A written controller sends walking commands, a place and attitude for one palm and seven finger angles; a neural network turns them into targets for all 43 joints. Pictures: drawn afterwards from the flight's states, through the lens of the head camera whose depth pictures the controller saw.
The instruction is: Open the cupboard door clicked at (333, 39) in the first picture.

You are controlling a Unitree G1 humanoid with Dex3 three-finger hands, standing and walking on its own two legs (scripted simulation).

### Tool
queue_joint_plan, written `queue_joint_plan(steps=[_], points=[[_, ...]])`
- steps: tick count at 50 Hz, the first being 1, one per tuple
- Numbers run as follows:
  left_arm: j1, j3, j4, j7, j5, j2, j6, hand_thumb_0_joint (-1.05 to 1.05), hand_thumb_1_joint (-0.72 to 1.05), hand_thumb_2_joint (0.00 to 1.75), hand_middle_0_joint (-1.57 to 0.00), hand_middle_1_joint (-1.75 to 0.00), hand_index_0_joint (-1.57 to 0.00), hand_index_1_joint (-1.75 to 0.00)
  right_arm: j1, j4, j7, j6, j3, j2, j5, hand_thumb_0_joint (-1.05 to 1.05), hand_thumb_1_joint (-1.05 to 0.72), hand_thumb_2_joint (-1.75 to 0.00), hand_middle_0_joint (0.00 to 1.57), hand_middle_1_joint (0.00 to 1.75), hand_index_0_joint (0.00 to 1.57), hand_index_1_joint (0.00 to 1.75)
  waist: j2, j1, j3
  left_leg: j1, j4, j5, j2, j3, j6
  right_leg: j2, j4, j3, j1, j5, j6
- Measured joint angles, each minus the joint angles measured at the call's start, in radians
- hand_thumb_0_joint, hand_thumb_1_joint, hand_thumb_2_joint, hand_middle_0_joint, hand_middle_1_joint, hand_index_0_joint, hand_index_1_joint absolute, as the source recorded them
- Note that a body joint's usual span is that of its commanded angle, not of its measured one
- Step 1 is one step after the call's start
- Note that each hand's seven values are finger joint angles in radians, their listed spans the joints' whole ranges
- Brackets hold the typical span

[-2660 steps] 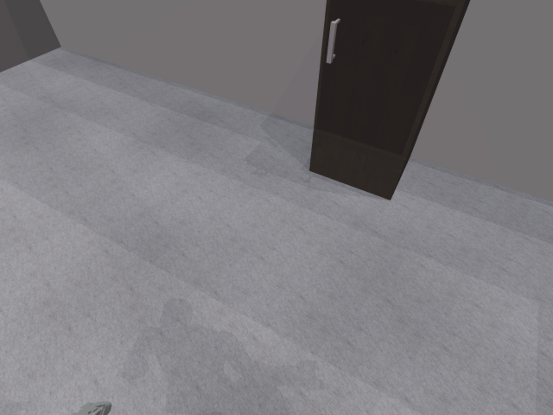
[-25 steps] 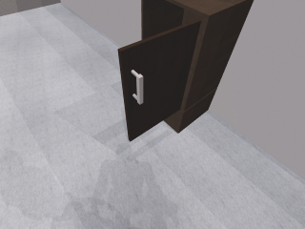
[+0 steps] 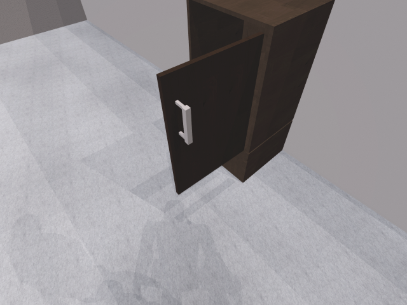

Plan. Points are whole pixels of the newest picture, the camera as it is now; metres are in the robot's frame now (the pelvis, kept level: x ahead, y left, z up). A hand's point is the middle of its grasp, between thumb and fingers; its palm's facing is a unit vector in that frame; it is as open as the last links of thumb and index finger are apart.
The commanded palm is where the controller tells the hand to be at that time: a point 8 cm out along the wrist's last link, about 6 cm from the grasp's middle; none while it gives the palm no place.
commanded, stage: let the arm hang, fingers relaxed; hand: left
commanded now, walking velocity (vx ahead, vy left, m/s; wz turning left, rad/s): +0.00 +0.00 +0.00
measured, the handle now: (183, 122) +0.64 +0.10 -0.05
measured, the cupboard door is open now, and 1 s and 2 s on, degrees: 88 88 88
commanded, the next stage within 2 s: look to check the result in 0.18 s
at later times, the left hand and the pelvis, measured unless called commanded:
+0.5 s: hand out of the picture +0.01 +0.18 -0.17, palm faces +0.02 -0.97 -0.22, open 7.4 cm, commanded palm none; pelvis +0.01 +0.00 +0.00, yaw +0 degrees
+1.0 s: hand out of the picture +0.05 +0.19 -0.17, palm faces +0.01 -0.97 -0.25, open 7.4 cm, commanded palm none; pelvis +0.02 -0.01 +0.00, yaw +0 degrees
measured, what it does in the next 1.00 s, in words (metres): stands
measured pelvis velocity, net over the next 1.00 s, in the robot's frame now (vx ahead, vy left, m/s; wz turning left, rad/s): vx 0.02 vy -0.01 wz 0.00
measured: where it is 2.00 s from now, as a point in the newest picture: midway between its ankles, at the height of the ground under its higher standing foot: outside the picture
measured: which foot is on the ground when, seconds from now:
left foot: down 0.00-1.00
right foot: down 0.00-1.00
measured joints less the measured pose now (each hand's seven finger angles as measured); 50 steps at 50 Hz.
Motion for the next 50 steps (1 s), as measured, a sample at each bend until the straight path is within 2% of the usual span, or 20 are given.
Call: queue_joint_plan(steps=[21, 50], points=[[-0.001, 0.009, 0.004, -0.002, -0.003, 0.026, -0.005, 0.01, 0.91, 0.9, -0.2, -0.3, -0.2, -0.3, 0.002, 0.009, 0.001, -0.003, -0.001, 0.0, 0.002, 0.0, -0.91, -0.9, 0.2, 0.3, 0.2, 0.3, -0.002, -0.002, 0.018, 0.012, -0.012, -0.002, 0.008, 0.0, -0.007, 0.008, -0.021, 0.001, 0.015, 0.003, -0.006], [-0.054, 0.012, -0.002, -0.01, -0.002, 0.071, -0.014, 0.01, 0.91, 0.9, -0.2, -0.3, -0.2, -0.3, -0.062, 0.001, 0.005, -0.011, -0.002, -0.058, 0.002, 0.0, -0.91, -0.9, 0.2, 0.3, 0.2, 0.3, -0.005, -0.001, 0.016, 0.04, -0.044, -0.001, 0.011, -0.002, -0.012, 0.013, -0.06, 0.001, 0.047, 0.008, -0.01]])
